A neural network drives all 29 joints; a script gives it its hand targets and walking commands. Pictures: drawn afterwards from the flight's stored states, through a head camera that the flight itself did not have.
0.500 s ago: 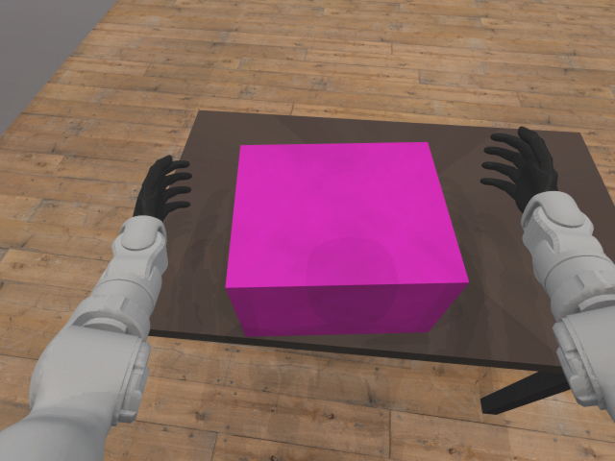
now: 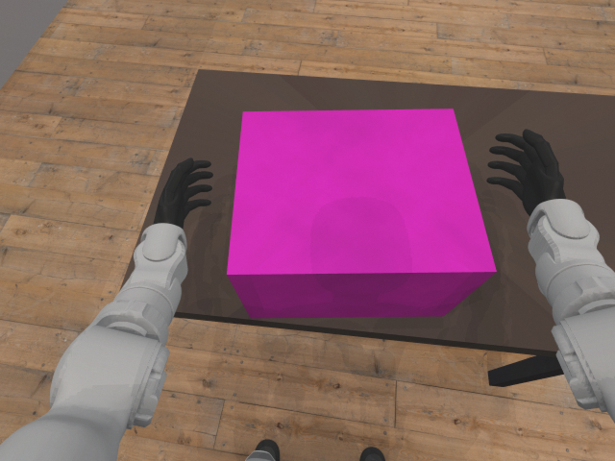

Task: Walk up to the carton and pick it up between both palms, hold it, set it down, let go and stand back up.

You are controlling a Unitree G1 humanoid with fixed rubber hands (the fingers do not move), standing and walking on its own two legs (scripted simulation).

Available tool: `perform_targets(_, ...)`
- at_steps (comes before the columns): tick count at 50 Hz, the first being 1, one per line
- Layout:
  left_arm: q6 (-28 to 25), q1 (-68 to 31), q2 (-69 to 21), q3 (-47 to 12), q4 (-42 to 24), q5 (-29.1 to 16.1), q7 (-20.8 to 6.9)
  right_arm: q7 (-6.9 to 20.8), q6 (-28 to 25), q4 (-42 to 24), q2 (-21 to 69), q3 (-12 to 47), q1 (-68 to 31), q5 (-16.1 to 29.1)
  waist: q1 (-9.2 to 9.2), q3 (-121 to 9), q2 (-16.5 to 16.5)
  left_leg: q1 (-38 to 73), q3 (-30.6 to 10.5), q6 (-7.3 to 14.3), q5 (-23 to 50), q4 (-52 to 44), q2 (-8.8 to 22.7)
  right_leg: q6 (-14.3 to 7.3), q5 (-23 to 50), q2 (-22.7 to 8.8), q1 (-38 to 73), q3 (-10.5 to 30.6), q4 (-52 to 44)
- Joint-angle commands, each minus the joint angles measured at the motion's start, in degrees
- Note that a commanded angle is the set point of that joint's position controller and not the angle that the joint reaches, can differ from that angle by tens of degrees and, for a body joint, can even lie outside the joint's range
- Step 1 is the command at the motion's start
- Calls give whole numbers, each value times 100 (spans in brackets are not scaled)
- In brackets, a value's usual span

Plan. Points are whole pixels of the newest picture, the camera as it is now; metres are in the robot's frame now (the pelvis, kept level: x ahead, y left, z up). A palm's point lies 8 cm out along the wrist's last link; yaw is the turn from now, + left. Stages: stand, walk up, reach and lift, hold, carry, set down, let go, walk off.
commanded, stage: reach and lift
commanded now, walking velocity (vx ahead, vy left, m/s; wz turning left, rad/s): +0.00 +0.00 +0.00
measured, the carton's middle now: (347, 218) +0.45 +0.01 -0.03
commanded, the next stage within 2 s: none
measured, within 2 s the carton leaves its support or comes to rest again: neither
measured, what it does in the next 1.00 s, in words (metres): stands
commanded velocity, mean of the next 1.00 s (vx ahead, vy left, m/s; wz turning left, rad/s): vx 0.00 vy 0.00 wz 0.00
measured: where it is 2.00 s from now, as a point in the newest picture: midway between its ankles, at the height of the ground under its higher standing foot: outside the picture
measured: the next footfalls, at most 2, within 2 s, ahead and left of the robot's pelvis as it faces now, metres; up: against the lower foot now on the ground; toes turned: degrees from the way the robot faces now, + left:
none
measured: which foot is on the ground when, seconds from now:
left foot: down 0.00-1.00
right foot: down 0.00-1.00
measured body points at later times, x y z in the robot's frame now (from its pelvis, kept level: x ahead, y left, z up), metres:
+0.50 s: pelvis +0.00 +0.00 +0.00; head +0.12 +0.02 +0.43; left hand +0.43 +0.21 +0.00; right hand +0.47 -0.19 +0.03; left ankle +0.00 +0.16 -0.72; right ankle +0.00 -0.14 -0.72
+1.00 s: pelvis +0.00 +0.00 +0.00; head +0.12 +0.01 +0.43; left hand +0.43 +0.20 +0.00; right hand +0.48 -0.19 +0.03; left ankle +0.00 +0.16 -0.72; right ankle +0.00 -0.14 -0.72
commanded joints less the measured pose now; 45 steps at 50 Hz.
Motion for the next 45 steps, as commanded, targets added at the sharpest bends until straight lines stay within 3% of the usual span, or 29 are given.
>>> perform_targets(1, -364, -2158, 464, 300, -326, -282, 16, -42, -325, -182, -719, -108, -1765, -133, 354, -3757, 443, 2827, 756, -182, 3390, 680, -137, -106, 1530, 310, 574, -517, 202)
perform_targets(2, -387, -2116, 462, 373, -240, -250, 40, -50, -322, -258, -663, -64, -1812, -125, 390, -3704, 295, 2601, 781, -122, 3281, 611, -151, -79, 1610, 266, 730, -434, 250)
perform_targets(4, -425, -2131, 428, 465, -375, -131, 13, -86, -331, -275, -524, -75, -1722, -193, 431, -3848, 302, 2438, 816, -103, 3287, 638, -209, -48, 2088, 228, 1015, -392, 285)
perform_targets(6, -435, -2393, 277, 334, -38, -178, 16, -114, -325, -456, -412, -39, -2038, -190, 312, -3752, 251, 2125, 826, -31, 2813, 566, -221, -23, 1826, 190, 999, -401, 341)
perform_targets(8, -500, -2153, 116, 339, -610, -108, 49, -110, -426, -546, -307, -149, -1805, -218, 362, -3989, 521, 2695, 813, -136, 3267, 618, -183, -43, 1927, 246, 805, -437, 295)
perform_targets(9, -468, -2120, 34, 340, -462, -119, 48, -85, -379, -303, -271, -127, -1744, -242, 277, -3763, 549, 2711, 797, -170, 3240, 579, -195, -62, 1815, 273, 660, -482, 225)
perform_targets(11, -487, -2196, 130, 428, -177, -63, 51, -104, -340, -389, -176, -59, -1938, -270, 364, -3683, 335, 2394, 826, -97, 2997, 617, -205, -15, 1779, 234, 739, -431, 258)
perform_targets(12, -501, -2303, 29, 381, -333, -35, 72, -127, -350, -494, -162, -133, -1961, -340, 244, -3755, 346, 2482, 776, -108, 2868, 583, -189, 11, 1678, 257, 771, -452, 265)
perform_targets(14, -496, -2369, -39, 423, -421, 75, 134, -136, -341, -310, -189, -279, -1990, -425, 259, -3716, 589, 2470, 773, -125, 2781, 557, -179, -84, 1410, 255, 599, -441, 248)
perform_targets(16, -487, -2428, 3, 508, -238, 149, 140, -193, -343, -438, -68, -346, -2112, -492, 245, -3570, 444, 2375, 780, -126, 2672, 558, -181, -41, 1293, 239, 568, -502, 226)
perform_targets(17, -482, -2378, -57, 480, -431, 186, 181, -243, -394, -376, -226, -507, -2096, -565, 135, -3758, 615, 2642, 760, -220, 2891, 564, -184, -36, 1444, 279, 515, -548, 222)
perform_targets(18, -481, -2228, -207, 486, -333, 211, 184, -259, -387, -175, -75, -486, -2005, -611, 84, -3613, 581, 2643, 742, -226, 2846, 584, -158, -72, 1395, 270, 531, -524, 192)
perform_targets(19, -503, -2395, -243, 534, -444, 268, 226, -272, -419, -360, -46, -510, -2110, -657, 167, -3819, 627, 2714, 753, -234, 2882, 609, -169, -59, 1423, 268, 563, -519, 205)
perform_targets(20, -507, -2586, -172, 484, -442, 196, 218, -311, -400, -393, -83, -587, -2218, -732, 57, -3870, 562, 2694, 769, -227, 2847, 600, -155, -68, 1380, 246, 550, -552, 184)
perform_targets(22, -519, -2582, -245, 484, -531, 251, 256, -334, -426, -458, 7, -568, -2160, -751, 82, -3994, 599, 2623, 769, -238, 2925, 677, -164, -64, 1455, 247, 581, -565, 249)
perform_targets(25, -509, -2421, -244, 685, -164, 467, 278, -401, -407, -227, 65, -565, -2129, -816, 148, -3822, 591, 2538, 787, -212, 2859, 667, -186, -12, 1662, 246, 644, -483, 246)
perform_targets(26, -490, -2364, -301, 701, -101, 472, 254, -416, -379, -12, 122, -603, -2054, -882, 41, -3610, 543, 2554, 760, -200, 2865, 603, -155, -37, 1662, 254, 679, -472, 238)
perform_targets(27, -506, -2490, -243, 766, -120, 578, 288, -436, -369, 36, 98, -683, -2152, -914, 76, -3674, 671, 2604, 813, -225, 2691, 580, -163, -3, 1342, 261, 601, -518, 186)
perform_targets(28, -506, -2557, -278, 690, -236, 495, 275, -427, -337, -22, 218, -601, -2169, -835, 95, -3539, 508, 2503, 788, -175, 2712, 636, -137, -34, 1389, 257, 652, -474, 248)
perform_targets(31, -563, -2516, -423, 651, -324, 490, 330, -434, -459, -384, 147, -663, -2359, -898, 178, -3941, 632, 2730, 749, -276, 3014, 640, -132, -48, 1411, 275, 511, -572, 240)
perform_targets(33, -536, -2573, -445, 598, 0, 485, 267, -457, -396, -171, 283, -674, -2295, -929, 71, -3643, 557, 2538, 759, -218, 2696, 644, -165, -46, 1412, 267, 645, -537, 204)
perform_targets(35, -579, -2531, -509, 615, -32, 436, 242, -462, -367, -225, 394, -604, -2296, -957, 154, -3637, 385, 2509, 792, -169, 2815, 602, -147, -29, 1648, 233, 761, -470, 203)
perform_targets(38, -634, -2527, -399, 791, -168, 590, 280, -509, -422, -200, 330, -713, -2291, -997, 141, -3722, 504, 2457, 797, -194, 2926, 648, -165, -1, 1734, 253, 838, -442, 316)
perform_targets(39, -630, -2500, -541, 714, -114, 644, 286, -523, -425, 4, 401, -800, -2243, -1080, 33, -3670, 531, 2606, 725, -215, 3008, 654, -130, -34, 1766, 287, 630, -523, 242)
perform_targets(40, -629, -2640, -502, 728, -84, 533, 253, -497, -420, -355, 475, -700, -2408, -1057, 163, -3809, 518, 2539, 813, -205, 2923, 604, -155, 5, 1609, 263, 723, -529, 239)
perform_targets(42, -640, -2591, -624, 634, -37, 576, 249, -516, -395, -189, 488, -699, -2284, -1065, 33, -3657, 473, 2556, 805, -179, 2733, 585, -114, -34, 1498, 278, 676, -492, 181)
perform_targets(44, -638, -2655, -653, 640, 117, 514, 242, -494, -336, -111, 591, -711, -2390, -1008, 178, -3493, 475, 2506, 799, -144, 2739, 590, -143, -49, 1435, 257, 591, -480, 149)
perform_targets(45, -639, -2612, -566, 757, 137, 599, 234, -508, -344, -190, 589, -778, -2388, -1123, 72, -3578, 408, 2459, 804, -136, 2564, 570, -140, -14, 1322, 263, 679, -507, 148)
